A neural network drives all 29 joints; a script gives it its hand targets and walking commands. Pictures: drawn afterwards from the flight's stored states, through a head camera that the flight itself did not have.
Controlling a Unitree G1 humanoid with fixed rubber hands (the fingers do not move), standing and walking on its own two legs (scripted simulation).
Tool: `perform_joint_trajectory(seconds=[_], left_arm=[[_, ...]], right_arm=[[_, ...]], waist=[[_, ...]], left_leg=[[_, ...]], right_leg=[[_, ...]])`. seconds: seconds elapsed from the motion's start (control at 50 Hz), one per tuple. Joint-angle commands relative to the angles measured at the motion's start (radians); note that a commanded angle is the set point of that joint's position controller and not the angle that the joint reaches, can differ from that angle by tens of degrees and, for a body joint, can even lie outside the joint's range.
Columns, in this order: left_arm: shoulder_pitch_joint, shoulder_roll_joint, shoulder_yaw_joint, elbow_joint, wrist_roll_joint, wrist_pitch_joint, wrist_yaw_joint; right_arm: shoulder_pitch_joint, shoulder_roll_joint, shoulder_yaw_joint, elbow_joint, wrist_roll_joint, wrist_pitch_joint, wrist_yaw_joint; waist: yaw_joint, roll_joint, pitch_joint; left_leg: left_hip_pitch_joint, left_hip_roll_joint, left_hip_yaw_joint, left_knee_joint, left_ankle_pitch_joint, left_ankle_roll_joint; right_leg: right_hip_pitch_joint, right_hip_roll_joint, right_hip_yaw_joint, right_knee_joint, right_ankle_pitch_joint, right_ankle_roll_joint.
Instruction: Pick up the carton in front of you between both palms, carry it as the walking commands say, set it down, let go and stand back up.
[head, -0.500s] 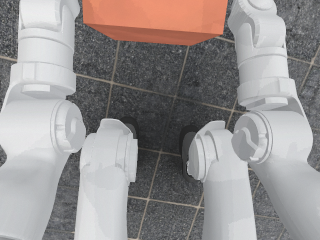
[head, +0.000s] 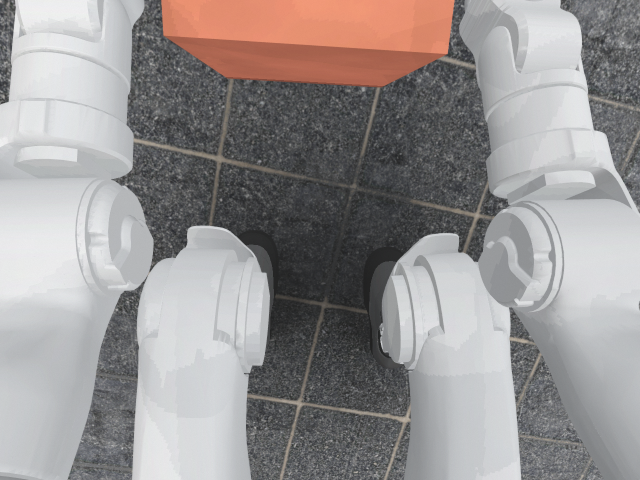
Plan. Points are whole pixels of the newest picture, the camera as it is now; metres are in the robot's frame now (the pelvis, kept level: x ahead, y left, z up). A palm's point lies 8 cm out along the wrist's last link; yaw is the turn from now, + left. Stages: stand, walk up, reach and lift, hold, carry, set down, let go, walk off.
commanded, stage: set down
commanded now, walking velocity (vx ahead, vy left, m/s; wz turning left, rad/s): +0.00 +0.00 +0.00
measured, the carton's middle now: out of the picture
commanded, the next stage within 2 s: let go in 1.94 s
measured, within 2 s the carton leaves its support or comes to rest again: neither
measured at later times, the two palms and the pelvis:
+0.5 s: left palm out of the picture +0.56 +0.21 -0.17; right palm out of the picture +0.56 -0.11 -0.17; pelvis +0.00 +0.00 -0.01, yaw +0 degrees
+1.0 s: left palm out of the picture +0.58 +0.25 -0.16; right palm out of the picture +0.59 -0.14 -0.16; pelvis +0.01 +0.00 +0.00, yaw +0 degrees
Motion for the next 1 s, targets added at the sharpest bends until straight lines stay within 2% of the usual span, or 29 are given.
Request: perform_joint_trajectory(seconds=[0.0, 0.28, 0.44, 0.54, 0.58, 0.6, 0.64, 0.66, 0.68, 0.72, 0.76, 0.82, 0.9, 0.98], left_arm=[[-0.519, -0.843, -0.26, -0.07, -0.09, -0.025, -0.259], [-0.336, -0.762, -0.149, 0.064, 0.019, 0.002, -0.295], [-0.26, -0.691, -0.102, 0.095, 0.071, 0.013, -0.292], [-0.249, -0.636, -0.085, 0.094, 0.088, 0.0, -0.282], [-0.243, -0.52, -0.055, 0.089, 0.095, -0.021, -0.26], [-0.222, -0.402, -0.022, 0.095, 0.101, -0.036, -0.232], [-0.196, -0.025, 0.068, 0.072, 0.117, -0.087, -0.13], [-0.211, 0.15, 0.08, 0.041, 0.099, -0.117, -0.07], [-0.261, 0.222, 0.066, 0.035, 0.069, -0.142, -0.022], [-0.331, 0.269, 0.019, 0.056, -0.018, -0.175, 0.024], [-0.36, 0.283, -0.036, 0.081, -0.098, -0.195, 0.042], [-0.358, 0.274, -0.097, 0.112, -0.166, -0.203, 0.036], [-0.345, 0.279, -0.124, 0.109, -0.196, -0.189, 0.021], [-0.365, 0.316, -0.12, 0.025, -0.2, -0.165, 0.032]], right_arm=[[-0.648, 0.837, 0.336, -0.095, 0.083, -0.016, 0.273], [-0.472, 0.738, 0.224, 0.046, 0.006, 0.006, 0.308], [-0.387, 0.659, 0.166, 0.09, -0.046, 0.012, 0.304], [-0.382, 0.616, 0.155, 0.069, -0.061, 0.002, 0.288], [-0.365, 0.525, 0.139, 0.052, -0.064, -0.009, 0.266], [-0.337, 0.412, 0.112, 0.049, -0.073, -0.02, 0.24], [-0.251, 0.055, 0.03, 0.06, -0.093, -0.057, 0.15], [-0.229, -0.118, 0.013, 0.054, -0.077, -0.082, 0.101], [-0.258, -0.196, 0.009, 0.048, -0.05, -0.106, 0.066], [-0.317, -0.238, 0.048, 0.061, 0.02, -0.134, 0.033], [-0.348, -0.249, 0.101, 0.061, 0.077, -0.15, 0.022], [-0.339, -0.228, 0.167, 0.063, 0.138, -0.152, 0.028], [-0.322, -0.222, 0.185, 0.035, 0.164, -0.134, 0.03], [-0.345, -0.245, 0.163, -0.062, 0.15, -0.111, 0.007]], waist=[[0.048, -0.017, -1.094], [0.031, -0.012, -0.648], [0.017, -0.007, -0.549], [0.026, -0.004, -0.56], [0.03, 0.002, -0.586], [0.028, 0.009, -0.609], [0.026, 0.017, -0.686], [0.024, 0.017, -0.75], [0.017, 0.018, -0.834], [0.016, 0.023, -0.981], [0.015, 0.024, -1.075], [0.017, 0.035, -1.157], [0.017, 0.043, -1.274], [0.01, 0.051, -1.498]], left_leg=[[0.588, -0.063, 0.011, -0.136, 0.301, 0.013], [0.468, -0.059, -0.011, -0.136, 0.151, 0.023], [0.452, -0.06, -0.02, -0.137, 0.115, 0.027], [0.481, -0.057, -0.013, -0.131, 0.13, 0.016], [0.509, -0.051, -0.007, -0.126, 0.155, 0.006], [0.528, -0.047, -0.004, -0.123, 0.173, -0.002], [0.591, -0.032, -0.004, -0.121, 0.222, -0.017], [0.622, -0.028, -0.008, -0.119, 0.258, -0.023], [0.639, -0.026, -0.015, -0.112, 0.309, -0.026], [0.678, -0.024, -0.03, -0.09, 0.428, -0.029], [0.717, -0.016, -0.045, -0.07, 0.513, -0.022], [0.758, -0.004, -0.052, -0.064, 0.562, -0.016], [0.776, 0.003, -0.035, -0.089, 0.538, -0.015], [0.876, -0.005, -0.011, -0.125, 0.546, -0.016]], right_leg=[[0.42, 0.026, -0.034, -0.169, 0.258, -0.031], [0.278, 0.016, -0.026, -0.171, 0.095, -0.035], [0.262, 0.013, -0.025, -0.174, 0.064, -0.031], [0.288, 0.006, -0.027, -0.17, 0.078, -0.018], [0.311, -0.002, -0.03, -0.166, 0.099, -0.01], [0.328, -0.009, -0.033, -0.166, 0.113, -0.005], [0.378, -0.017, -0.038, -0.164, 0.162, 0.008], [0.406, -0.02, -0.034, -0.162, 0.204, 0.016], [0.428, -0.017, -0.027, -0.155, 0.263, 0.024], [0.461, -0.024, -0.018, -0.126, 0.382, 0.025], [0.438, -0.034, -0.014, -0.115, 0.436, 0.022], [0.409, -0.044, -0.016, -0.122, 0.443, 0.017], [0.466, -0.043, -0.026, -0.137, 0.446, 0.01], [0.581, -0.028, -0.043, -0.174, 0.466, 0.006]])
